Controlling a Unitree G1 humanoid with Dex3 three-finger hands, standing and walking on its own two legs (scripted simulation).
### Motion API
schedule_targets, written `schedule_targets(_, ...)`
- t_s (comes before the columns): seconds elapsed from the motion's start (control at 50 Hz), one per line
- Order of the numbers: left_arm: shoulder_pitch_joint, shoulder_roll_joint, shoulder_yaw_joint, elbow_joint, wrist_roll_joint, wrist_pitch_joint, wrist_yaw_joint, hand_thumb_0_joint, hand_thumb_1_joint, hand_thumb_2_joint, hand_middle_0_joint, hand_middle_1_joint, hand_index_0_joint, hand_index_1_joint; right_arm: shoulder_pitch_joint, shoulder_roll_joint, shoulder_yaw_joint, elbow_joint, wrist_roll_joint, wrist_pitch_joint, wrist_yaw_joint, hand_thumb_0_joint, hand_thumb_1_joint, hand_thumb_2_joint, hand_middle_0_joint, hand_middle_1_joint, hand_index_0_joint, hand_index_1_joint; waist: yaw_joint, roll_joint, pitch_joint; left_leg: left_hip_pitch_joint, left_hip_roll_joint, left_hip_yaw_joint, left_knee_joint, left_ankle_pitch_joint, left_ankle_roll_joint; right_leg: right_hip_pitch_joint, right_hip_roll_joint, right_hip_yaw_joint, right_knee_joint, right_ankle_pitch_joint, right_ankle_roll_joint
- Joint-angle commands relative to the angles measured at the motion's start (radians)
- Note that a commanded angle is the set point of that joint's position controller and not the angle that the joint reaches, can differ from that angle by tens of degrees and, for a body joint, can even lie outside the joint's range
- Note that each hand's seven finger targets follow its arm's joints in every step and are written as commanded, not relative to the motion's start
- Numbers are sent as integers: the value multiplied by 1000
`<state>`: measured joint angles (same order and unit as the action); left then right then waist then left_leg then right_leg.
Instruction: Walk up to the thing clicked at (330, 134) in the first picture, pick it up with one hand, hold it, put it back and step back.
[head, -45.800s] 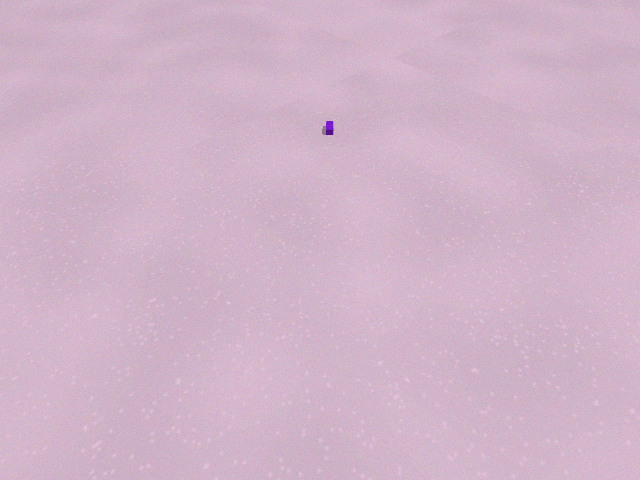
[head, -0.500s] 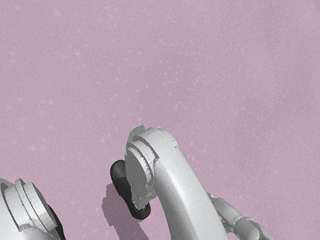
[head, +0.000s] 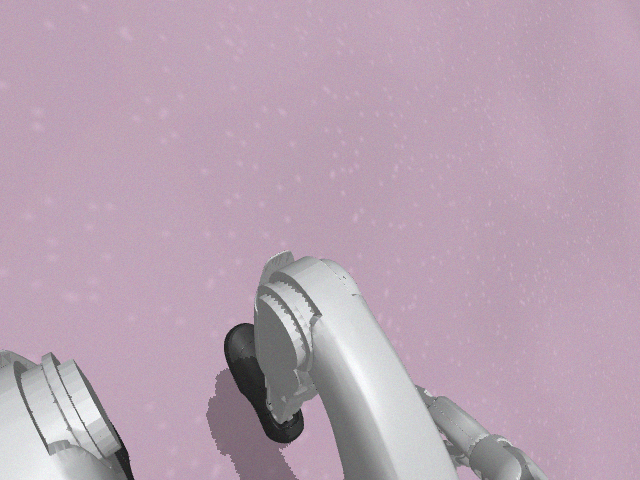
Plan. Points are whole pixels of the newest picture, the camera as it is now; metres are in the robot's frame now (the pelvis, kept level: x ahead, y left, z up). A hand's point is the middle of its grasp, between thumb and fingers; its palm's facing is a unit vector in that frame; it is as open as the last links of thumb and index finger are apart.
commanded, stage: go down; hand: left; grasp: from above
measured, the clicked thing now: out of the picture +0.47 +0.41 -0.29
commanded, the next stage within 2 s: none
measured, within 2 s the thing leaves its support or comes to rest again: neither
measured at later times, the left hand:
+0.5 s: hand out of the picture +0.44 +0.44 -0.06, palm faces -0.40 -0.10 -0.91, open 13.9 cm
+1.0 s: hand out of the picture +0.42 +0.43 +0.06, palm faces -0.42 -0.12 -0.90, open 14.0 cm
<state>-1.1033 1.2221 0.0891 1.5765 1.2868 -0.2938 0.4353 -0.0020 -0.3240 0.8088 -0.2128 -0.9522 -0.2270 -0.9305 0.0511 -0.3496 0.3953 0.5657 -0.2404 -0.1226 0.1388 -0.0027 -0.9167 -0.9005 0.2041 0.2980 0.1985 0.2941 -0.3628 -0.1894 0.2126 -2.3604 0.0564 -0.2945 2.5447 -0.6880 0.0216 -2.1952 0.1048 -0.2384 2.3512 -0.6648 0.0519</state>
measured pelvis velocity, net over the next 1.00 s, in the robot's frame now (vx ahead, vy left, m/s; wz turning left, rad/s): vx -0.01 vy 0.00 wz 0.17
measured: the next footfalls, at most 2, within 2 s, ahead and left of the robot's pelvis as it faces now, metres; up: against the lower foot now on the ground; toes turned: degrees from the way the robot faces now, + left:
none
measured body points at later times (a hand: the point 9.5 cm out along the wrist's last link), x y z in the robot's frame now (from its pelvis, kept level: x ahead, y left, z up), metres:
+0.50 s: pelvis -0.01 +0.00 +0.04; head +0.23 +0.14 +0.40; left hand +0.45 +0.44 -0.01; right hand +0.13 -0.25 -0.04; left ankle +0.07 +0.13 -0.27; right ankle +0.12 -0.11 -0.27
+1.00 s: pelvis -0.01 +0.00 +0.12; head +0.20 +0.10 +0.50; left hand +0.44 +0.43 +0.12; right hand +0.09 -0.25 +0.02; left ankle +0.07 +0.13 -0.27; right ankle +0.12 -0.11 -0.27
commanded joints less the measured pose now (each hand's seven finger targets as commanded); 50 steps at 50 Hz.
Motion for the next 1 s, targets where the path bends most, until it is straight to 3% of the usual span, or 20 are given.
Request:
schedule_targets(0.0, -251, 308, 39, -257, -23, 27, -9, 0, -505, 955, -70, -1087, -85, -1071, 167, -334, -127, -5, 16, 16, -16, 0, -914, -899, 200, 299, 200, 299, 0, 736, -760, 647, 50, 79, -271, 304, -29, 310, 17, -53, -186, 282, -81)
schedule_targets(0.06, -205, 251, 41, -242, -58, 46, -46, 0, -494, 943, -52, -1113, -76, -1088, 186, -331, -145, -1, 21, 36, -13, 0, -914, -900, 201, 300, 200, 300, -8, 676, -740, 581, 41, 100, -257, 299, -16, 331, 23, -50, -212, 293, -75)
schedule_targets(0.12, -183, 261, 65, -326, -60, 60, -105, 0, -504, 950, -50, -1114, -71, -1090, 200, -320, -175, -6, 36, 58, -18, 0, -915, -900, 201, 300, 200, 300, 38, 699, -762, 595, 32, 111, -279, 297, -19, 309, 14, -36, -221, 275, -84)
schedule_targets(0.2, -190, 191, 51, -483, -91, 70, -200, 0, -518, 966, -50, -1092, -63, -1077, 220, -311, -218, -25, 64, 94, -25, 0, -913, -901, 201, 300, 200, 300, 56, 712, -817, 637, 22, 105, -313, 308, -22, 281, 4, -26, -227, 264, -93)
schedule_targets(0.24, -173, 184, 64, -536, -106, 77, -243, 0, -506, 953, -50, -1093, -68, -1073, 228, -298, -242, -25, 80, 116, -30, 0, -911, -900, 200, 300, 200, 300, 88, 689, -861, 637, 17, 117, -322, 312, -18, 276, 3, -14, -233, 261, -96)
schedule_targets(0.26, -170, 144, 42, -557, -115, 82, -265, 0, -519, 965, -51, -1084, -64, -1070, 237, -285, -250, -31, 87, 127, -30, 0, -912, -901, 200, 300, 200, 300, 81, 690, -856, 623, 13, 127, -330, 301, -14, 286, 1, -5, -246, 259, -94)
schedule_targets(0.32, -166, 129, 54, -659, -141, 97, -324, 0, -493, 943, -57, -1075, -74, -1056, 255, -279, -289, -30, 109, 161, -44, 0, -909, -899, 200, 300, 200, 300, 112, 689, -892, 670, 4, 129, -385, 274, -15, 270, -8, 11, -279, 230, -103)
schedule_targets(0.36, -179, 104, 46, -693, -162, 104, -369, 0, -494, 941, -56, -1083, -75, -1063, 265, -269, -305, -30, 124, 183, -56, 0, -910, -900, 200, 300, 200, 300, 116, 651, -887, 657, -3, 134, -419, 231, -9, 273, -12, 25, -314, 202, -108)
schedule_targets(0.4, -192, 43, 13, -747, -196, 107, -411, 0, -488, 936, -56, -1085, -77, -1063, 274, -249, -312, -32, 136, 201, -68, 0, -908, -900, 200, 300, 200, 300, 102, 626, -887, 665, -5, 137, -462, 189, -4, 278, -15, 36, -338, 174, -105)
schedule_targets(0.44, -165, 59, 20, -729, -209, 110, -449, 0, -487, 932, -61, -1086, -81, -1063, 277, -241, -320, -22, 146, 214, -83, 0, -909, -900, 200, 300, 200, 300, 118, 589, -880, 666, -5, 142, -486, 151, 3, 285, -15, 48, -365, 151, -106)
schedule_targets(0.5, -212, 46, 13, -791, -226, 94, -487, 0, -473, 919, -60, -1098, -86, -1069, 279, -217, -326, -13, 155, 228, -100, 0, -908, -899, 201, 300, 200, 300, 111, 582, -921, 707, -8, 152, -512, 182, 10, 317, -22, 68, -391, 184, -101)
schedule_targets(0.58, -206, 27, 12, -778, -252, 76, -509, 0, -482, 924, -50, -1105, -77, -1075, 285, -192, -322, -12, 168, 236, -117, 0, -906, -899, 201, 300, 200, 300, 109, 548, -896, 725, -7, 144, -576, 174, 15, 333, -31, 76, -421, 183, -93)
schedule_targets(0.62, -180, 40, 28, -735, -246, 71, -510, 0, -493, 933, -48, -1102, -73, -1075, 282, -190, -328, -8, 174, 239, -125, 0, -907, -900, 201, 300, 200, 300, 129, 545, -890, 740, -8, 141, -614, 151, 13, 335, -34, 81, -432, 171, -95)
schedule_targets(0.7, -187, 51, 38, -735, -238, 58, -513, 0, -503, 939, -49, -1097, -70, -1073, 288, -171, -328, -16, 178, 242, -133, 0, -909, -900, 201, 300, 200, 300, 140, 546, -944, 792, -3, 148, -653, 174, 17, 377, -35, 93, -454, 194, -89)
schedule_targets(0.76, -187, 42, 44, -721, -241, 46, -515, 0, -503, 937, -49, -1100, -72, -1075, 298, -166, -338, -11, 183, 240, -141, 0, -909, -900, 201, 300, 200, 300, 136, 533, -924, 800, -8, 156, -689, 160, 18, 406, -41, 99, -491, 187, -88)
schedule_targets(0.82, -222, 74, 67, -743, -235, 32, -512, 0, -501, 934, -50, -1102, -75, -1075, 310, -160, -343, -5, 187, 237, -148, 0, -909, -899, 201, 300, 200, 300, 148, 533, -978, 829, -9, 169, -714, 162, 23, 437, -43, 111, -513, 190, -86)
schedule_targets(0.86, -210, 50, 56, -717, -240, 23, -514, 0, -500, 932, -51, -1107, -77, -1079, 316, -150, -341, -1, 186, 235, -150, 0, -910, -900, 201, 300, 200, 300, 142, 517, -951, 825, -8, 172, -726, 154, 24, 456, -43, 115, -533, 187, -83)
schedule_targets(0.9, -222, 79, 76, -713, -231, 16, -510, 0, -506, 939, -49, -1097, -74, -1070, 320, -153, -348, 8, 190, 233, -156, 0, -909, -899, 201, 300, 200, 300, 151, 528, -967, 851, -9, 170, -754, 146, 23, 456, -48, 120, -543, 180, -85)
schedule_targets(0.98, -227, 53, 65, -680, -230, -2, -509, 0, -507, 940, -51, -1095, -74, -1069, 327, -138, -350, 17, 187, 229, -162, 0, -910, -899, 201, 300, 200, 300, 146, 495, -953, 855, -8, 182, -773, 118, 27, 492, -46, 128, -586, 164, -82)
